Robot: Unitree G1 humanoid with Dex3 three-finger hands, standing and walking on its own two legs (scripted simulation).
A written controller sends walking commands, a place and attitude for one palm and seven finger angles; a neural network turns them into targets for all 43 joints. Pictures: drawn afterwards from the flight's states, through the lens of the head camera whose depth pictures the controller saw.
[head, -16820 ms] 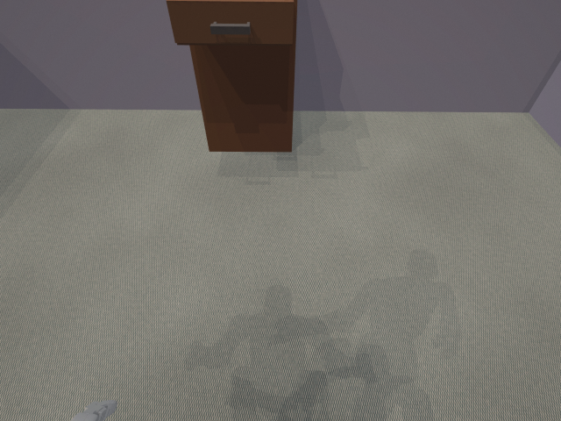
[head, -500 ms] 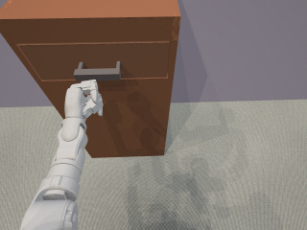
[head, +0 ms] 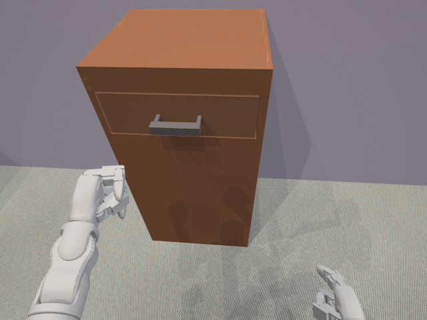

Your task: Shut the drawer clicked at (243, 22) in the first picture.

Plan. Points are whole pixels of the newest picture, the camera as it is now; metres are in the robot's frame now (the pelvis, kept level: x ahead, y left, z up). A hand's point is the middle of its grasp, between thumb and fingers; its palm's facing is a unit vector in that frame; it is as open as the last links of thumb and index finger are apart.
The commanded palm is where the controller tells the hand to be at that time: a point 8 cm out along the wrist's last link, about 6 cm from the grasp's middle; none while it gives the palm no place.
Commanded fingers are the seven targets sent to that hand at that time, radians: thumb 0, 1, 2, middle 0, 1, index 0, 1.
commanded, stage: draw the hand back to the body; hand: left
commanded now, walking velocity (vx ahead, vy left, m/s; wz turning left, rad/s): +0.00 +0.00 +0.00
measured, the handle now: (176, 123) +0.60 +0.15 +0.04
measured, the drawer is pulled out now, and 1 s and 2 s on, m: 0.00 0.00 0.00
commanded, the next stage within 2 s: step back with the hand held close in 0.70 s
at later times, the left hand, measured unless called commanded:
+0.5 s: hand (39, 230) +0.20 +0.26 +0.16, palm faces +0.35 -0.86 -0.38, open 3.3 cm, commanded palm +0.14 +0.30 +0.18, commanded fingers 0.00 0.90 0.90 -1.40 -1.60 -1.40 -1.60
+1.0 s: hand (15, 220) +0.20 +0.28 +0.18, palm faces +0.38 -0.81 -0.45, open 3.2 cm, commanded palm +0.13 +0.31 +0.18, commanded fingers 0.00 0.90 0.90 -1.40 -1.60 -1.40 -1.60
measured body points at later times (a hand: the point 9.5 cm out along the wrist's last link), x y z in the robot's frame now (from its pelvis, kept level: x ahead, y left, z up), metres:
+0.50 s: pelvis +0.01 +0.02 +0.01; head -0.01 +0.00 +0.46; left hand +0.18 +0.30 +0.18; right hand +0.20 -0.19 -0.08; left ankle -0.01 +0.09 -0.73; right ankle -0.01 -0.08 -0.73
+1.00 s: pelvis +0.00 +0.03 +0.01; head +0.01 +0.01 +0.46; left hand +0.17 +0.32 +0.21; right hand +0.19 -0.20 -0.08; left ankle -0.01 +0.09 -0.73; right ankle -0.01 -0.08 -0.73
